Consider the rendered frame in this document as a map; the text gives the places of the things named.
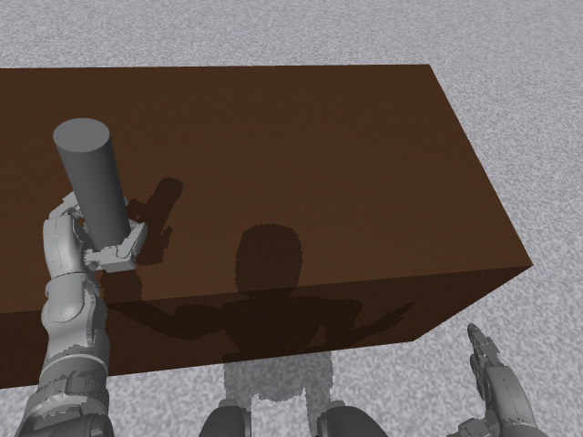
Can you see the right robot hand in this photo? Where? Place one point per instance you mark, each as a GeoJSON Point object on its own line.
{"type": "Point", "coordinates": [506, 402]}

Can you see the left robot hand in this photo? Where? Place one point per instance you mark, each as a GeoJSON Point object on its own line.
{"type": "Point", "coordinates": [69, 248]}

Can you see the left robot arm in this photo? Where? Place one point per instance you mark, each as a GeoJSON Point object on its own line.
{"type": "Point", "coordinates": [71, 398]}

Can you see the can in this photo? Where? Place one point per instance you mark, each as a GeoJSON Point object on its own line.
{"type": "Point", "coordinates": [85, 148]}

